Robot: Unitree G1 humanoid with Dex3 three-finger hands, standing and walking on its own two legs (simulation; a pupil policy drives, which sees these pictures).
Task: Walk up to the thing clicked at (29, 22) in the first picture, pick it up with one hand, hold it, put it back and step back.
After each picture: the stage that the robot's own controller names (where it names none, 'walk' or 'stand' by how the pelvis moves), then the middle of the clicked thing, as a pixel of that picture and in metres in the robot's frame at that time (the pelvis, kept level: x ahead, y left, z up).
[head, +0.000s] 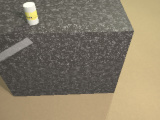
stand; (31, 13) +0.89 +0.29 -0.02
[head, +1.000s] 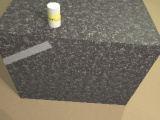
walk; (54, 15) +0.80 +0.12 +0.00
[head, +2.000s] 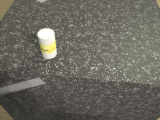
stand; (47, 44) +0.55 +0.16 +0.01
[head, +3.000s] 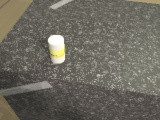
stand; (57, 49) +0.55 +0.12 -0.01
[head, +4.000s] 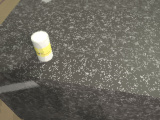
stand; (42, 47) +0.53 +0.18 +0.01
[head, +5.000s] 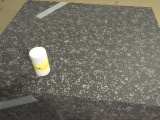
stand; (40, 61) +0.50 +0.18 -0.02
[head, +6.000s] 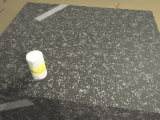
stand; (37, 65) +0.49 +0.20 -0.02
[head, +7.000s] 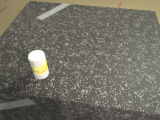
stand; (39, 65) +0.49 +0.19 -0.02
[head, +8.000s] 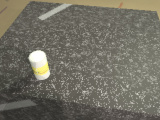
stand; (40, 65) +0.48 +0.19 -0.02
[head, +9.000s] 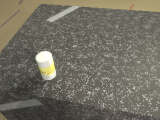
rise first; (46, 66) +0.48 +0.19 -0.01
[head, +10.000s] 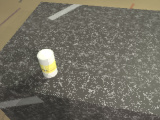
go down; (47, 63) +0.49 +0.18 -0.01
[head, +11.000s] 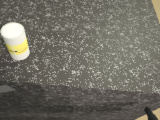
go down; (16, 42) +0.50 +0.17 +0.03
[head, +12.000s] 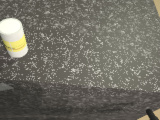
go down; (14, 39) +0.50 +0.18 +0.05
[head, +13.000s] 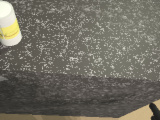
close in; (5, 25) +0.51 +0.18 +0.08
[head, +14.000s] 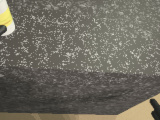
close; out of the picture +0.55 +0.19 +0.09
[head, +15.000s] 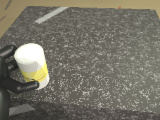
lift; (34, 67) +0.33 +0.13 +0.18
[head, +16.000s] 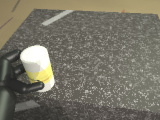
hold; (39, 69) +0.32 +0.13 +0.17
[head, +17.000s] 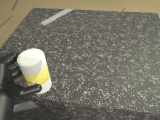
hold; (36, 72) +0.32 +0.14 +0.16
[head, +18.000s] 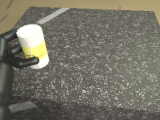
crouch; (34, 47) +0.40 +0.14 +0.19
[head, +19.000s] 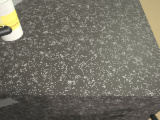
lower; (5, 18) +0.51 +0.17 +0.18
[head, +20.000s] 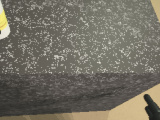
lower; out of the picture +0.54 +0.17 +0.08
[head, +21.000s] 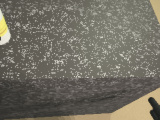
lower; out of the picture +0.52 +0.17 +0.08
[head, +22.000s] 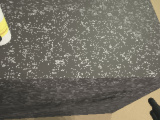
lower; out of the picture +0.52 +0.17 +0.08
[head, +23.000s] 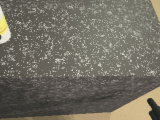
lower; out of the picture +0.53 +0.17 +0.08
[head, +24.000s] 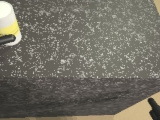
open; (5, 25) +0.52 +0.16 +0.07
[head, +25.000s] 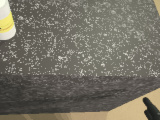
sink last; out of the picture +0.52 +0.16 +0.08
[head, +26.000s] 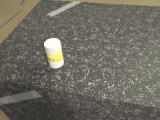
sink last; (54, 53) +0.52 +0.15 +0.04
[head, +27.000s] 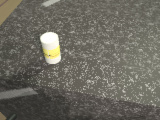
stand; (51, 48) +0.51 +0.14 +0.04
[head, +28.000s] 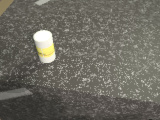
stand; (45, 47) +0.51 +0.15 +0.05
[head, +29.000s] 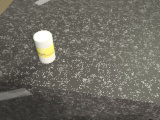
stand; (45, 47) +0.51 +0.15 +0.05
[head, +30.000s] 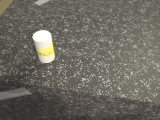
stand; (44, 47) +0.51 +0.16 +0.05
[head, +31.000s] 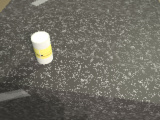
stand; (42, 48) +0.51 +0.15 +0.05
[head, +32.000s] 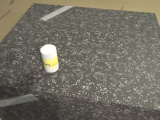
stand; (50, 58) +0.53 +0.15 -0.02
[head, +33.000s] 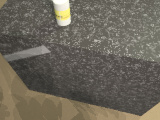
walk; (62, 11) +0.68 +0.09 +0.01
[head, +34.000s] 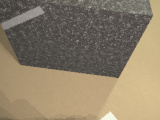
walk; out of the picture +1.00 +0.16 +0.00
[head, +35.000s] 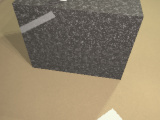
stand; out of the picture +1.18 +0.16 +0.00
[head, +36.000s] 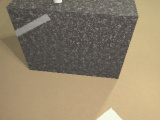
stand; out of the picture +1.16 +0.16 -0.02
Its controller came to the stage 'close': yes
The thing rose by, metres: 0.20
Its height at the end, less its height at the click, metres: +0.00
